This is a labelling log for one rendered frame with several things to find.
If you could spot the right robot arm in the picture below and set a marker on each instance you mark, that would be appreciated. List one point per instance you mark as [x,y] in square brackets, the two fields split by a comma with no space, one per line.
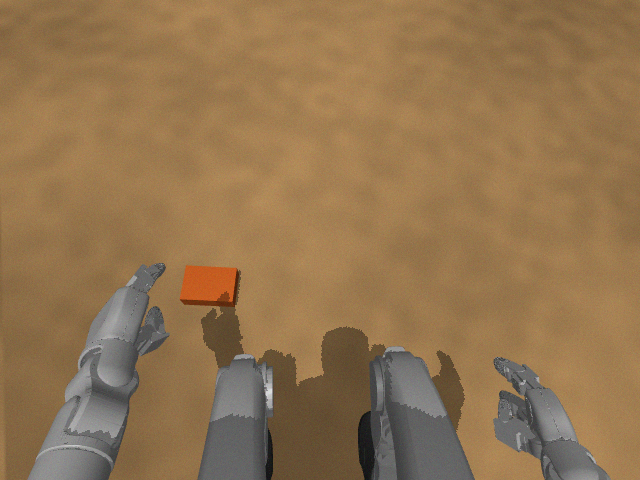
[567,460]

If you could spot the small box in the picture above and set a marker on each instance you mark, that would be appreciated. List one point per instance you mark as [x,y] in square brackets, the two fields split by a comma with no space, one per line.
[209,286]

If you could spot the right robot hand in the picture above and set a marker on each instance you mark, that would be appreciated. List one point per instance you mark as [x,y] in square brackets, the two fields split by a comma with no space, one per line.
[538,420]

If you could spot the right robot foot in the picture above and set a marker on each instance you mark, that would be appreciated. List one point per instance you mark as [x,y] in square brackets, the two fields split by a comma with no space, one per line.
[365,446]

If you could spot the left robot hand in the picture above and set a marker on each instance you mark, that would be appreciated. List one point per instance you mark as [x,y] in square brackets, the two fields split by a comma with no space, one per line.
[122,315]

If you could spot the left robot arm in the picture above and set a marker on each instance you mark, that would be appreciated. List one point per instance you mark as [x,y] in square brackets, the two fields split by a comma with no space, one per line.
[85,436]

